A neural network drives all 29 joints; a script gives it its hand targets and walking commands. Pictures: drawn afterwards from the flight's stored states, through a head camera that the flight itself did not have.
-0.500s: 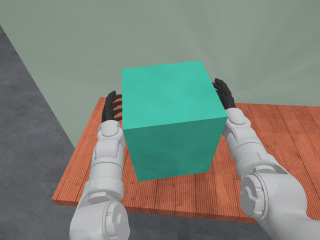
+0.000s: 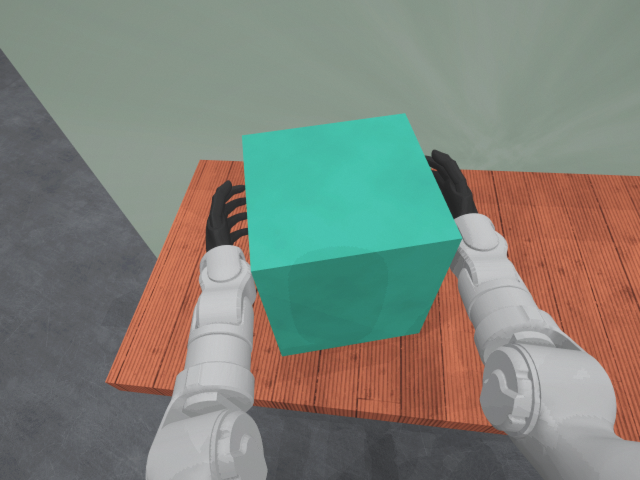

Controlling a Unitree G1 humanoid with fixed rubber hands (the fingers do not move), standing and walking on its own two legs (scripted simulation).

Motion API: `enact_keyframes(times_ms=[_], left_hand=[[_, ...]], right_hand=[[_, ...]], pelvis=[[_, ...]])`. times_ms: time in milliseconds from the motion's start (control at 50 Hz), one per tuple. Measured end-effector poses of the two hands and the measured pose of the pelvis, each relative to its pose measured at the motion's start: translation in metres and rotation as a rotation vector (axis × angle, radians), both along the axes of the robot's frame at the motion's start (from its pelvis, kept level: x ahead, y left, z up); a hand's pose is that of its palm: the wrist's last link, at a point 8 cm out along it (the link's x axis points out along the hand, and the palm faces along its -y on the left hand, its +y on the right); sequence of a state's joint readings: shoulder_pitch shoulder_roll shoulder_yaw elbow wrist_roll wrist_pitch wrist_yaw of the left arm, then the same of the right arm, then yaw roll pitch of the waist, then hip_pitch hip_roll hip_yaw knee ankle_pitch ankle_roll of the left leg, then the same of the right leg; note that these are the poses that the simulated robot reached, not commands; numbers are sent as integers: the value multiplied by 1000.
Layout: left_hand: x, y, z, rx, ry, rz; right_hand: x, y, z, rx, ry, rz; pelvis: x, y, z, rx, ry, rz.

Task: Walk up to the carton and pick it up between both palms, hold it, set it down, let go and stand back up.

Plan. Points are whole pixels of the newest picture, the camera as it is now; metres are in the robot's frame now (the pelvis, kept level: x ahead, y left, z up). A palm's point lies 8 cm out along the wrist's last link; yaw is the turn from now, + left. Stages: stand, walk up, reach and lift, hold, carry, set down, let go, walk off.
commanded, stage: set down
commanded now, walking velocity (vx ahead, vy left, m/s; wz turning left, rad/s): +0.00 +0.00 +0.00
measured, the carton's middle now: (339, 243) +0.41 +0.06 +0.03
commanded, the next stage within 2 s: none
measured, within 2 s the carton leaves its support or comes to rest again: rests again in 1.78 s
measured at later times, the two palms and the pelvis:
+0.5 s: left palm (226, 270) +0.35 +0.20 +0.04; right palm (450, 228) +0.44 -0.09 +0.05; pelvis -0.02 +0.00 +0.00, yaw +0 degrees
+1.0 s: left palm (227, 276) +0.34 +0.20 +0.03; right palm (453, 233) +0.43 -0.09 +0.05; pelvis -0.02 +0.00 +0.00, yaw +0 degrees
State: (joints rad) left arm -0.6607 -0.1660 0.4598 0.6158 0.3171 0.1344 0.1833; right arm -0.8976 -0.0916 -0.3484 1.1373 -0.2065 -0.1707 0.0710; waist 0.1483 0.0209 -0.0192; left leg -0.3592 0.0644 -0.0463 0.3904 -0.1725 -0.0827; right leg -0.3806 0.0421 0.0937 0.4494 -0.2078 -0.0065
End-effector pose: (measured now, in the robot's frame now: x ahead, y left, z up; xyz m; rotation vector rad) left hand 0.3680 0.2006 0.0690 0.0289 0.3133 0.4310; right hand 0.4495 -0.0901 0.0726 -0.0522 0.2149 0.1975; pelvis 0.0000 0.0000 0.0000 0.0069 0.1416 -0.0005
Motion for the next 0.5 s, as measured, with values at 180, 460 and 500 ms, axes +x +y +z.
enact_keyframes(times_ms=[180, 460, 500], left_hand=[[-3, -1, -22, 10, 14, 17], [-16, 0, -30, -4, -19, 28], [-19, 0, -32, -12, -12, 30]], right_hand=[[3, 1, -22, -1, 9, 22], [-7, 2, -25, -15, -28, 35], [-9, 3, -25, -24, -21, 37]], pelvis=[[-1, -4, -1, 1, 54, -2], [-13, -4, -3, -1, 97, -4], [-16, -4, -3, -1, 94, -4]])
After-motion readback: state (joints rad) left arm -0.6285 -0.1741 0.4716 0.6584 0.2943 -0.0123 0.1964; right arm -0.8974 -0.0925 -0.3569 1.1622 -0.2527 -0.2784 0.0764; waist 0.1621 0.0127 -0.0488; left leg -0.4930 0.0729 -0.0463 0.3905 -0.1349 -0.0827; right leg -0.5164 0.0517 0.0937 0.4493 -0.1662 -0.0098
